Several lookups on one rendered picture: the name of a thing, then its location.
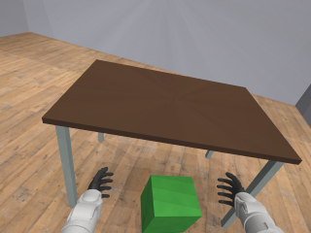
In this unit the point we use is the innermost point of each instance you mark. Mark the table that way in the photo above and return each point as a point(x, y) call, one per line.
point(145, 104)

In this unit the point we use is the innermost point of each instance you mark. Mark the robot right forearm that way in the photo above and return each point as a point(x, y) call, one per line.
point(253, 215)

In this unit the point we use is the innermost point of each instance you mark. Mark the left robot hand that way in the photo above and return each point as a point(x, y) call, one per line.
point(97, 181)

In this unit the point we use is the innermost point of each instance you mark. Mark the right robot hand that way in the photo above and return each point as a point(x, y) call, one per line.
point(236, 188)

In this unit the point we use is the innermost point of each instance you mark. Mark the robot left forearm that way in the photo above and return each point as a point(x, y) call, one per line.
point(83, 217)

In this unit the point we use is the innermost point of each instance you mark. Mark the carton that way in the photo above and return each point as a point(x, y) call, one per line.
point(169, 204)

